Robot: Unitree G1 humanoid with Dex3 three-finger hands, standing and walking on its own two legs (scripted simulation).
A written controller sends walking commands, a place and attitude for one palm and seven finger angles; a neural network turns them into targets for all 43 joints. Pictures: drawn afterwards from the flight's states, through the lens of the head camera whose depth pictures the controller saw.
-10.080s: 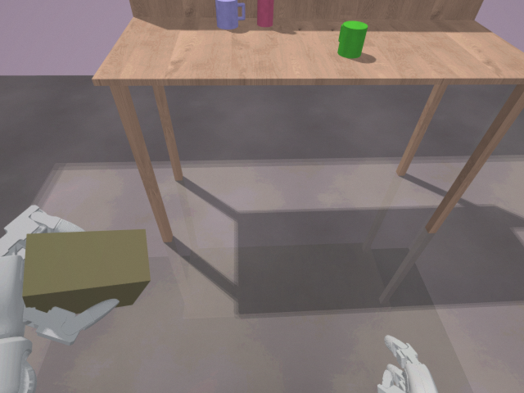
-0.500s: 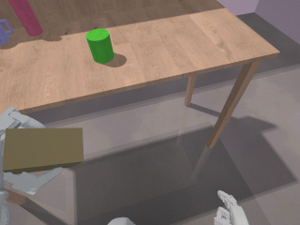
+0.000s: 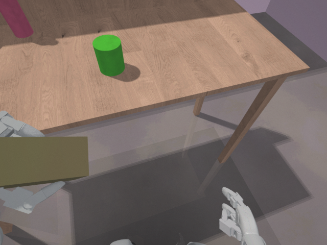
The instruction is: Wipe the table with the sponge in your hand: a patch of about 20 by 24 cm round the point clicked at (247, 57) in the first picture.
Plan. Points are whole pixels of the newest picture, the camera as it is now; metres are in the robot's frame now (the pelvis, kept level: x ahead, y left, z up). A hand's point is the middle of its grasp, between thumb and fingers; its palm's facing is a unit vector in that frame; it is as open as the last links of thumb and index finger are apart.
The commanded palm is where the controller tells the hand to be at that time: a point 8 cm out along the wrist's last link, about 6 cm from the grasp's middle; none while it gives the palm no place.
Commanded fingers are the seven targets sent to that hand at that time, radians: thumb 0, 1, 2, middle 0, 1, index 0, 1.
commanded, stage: come to a stop and stand still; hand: left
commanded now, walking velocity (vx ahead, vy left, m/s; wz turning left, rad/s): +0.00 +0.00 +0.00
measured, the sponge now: (55, 162) +0.23 +0.21 +0.15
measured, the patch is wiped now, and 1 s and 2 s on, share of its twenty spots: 0.00 0.00 0.00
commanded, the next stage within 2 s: look again from close up in 1.86 s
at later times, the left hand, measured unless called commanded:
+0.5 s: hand (36, 207) +0.16 +0.20 +0.17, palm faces +0.40 -0.82 -0.40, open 10.5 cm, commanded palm +0.11 +0.24 +0.18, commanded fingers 0.00 0.10 1.30 -1.20 -1.60 -1.20 -1.60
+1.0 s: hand (13, 231) +0.13 +0.22 +0.15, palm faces +0.39 -0.82 -0.41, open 10.5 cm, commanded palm +0.08 +0.26 +0.18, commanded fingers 0.00 0.10 1.30 -1.20 -1.60 -1.20 -1.60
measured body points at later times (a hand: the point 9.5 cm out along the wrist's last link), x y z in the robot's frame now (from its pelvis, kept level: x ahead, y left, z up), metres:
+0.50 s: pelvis -0.05 -0.04 +0.00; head -0.04 -0.04 +0.45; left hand +0.13 +0.24 +0.19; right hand +0.11 -0.30 -0.08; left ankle -0.05 +0.09 -0.74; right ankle +0.01 -0.08 -0.74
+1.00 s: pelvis -0.08 -0.02 +0.00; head -0.08 -0.02 +0.45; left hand +0.10 +0.26 +0.18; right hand +0.06 -0.25 -0.09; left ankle -0.05 +0.09 -0.74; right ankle +0.00 -0.08 -0.73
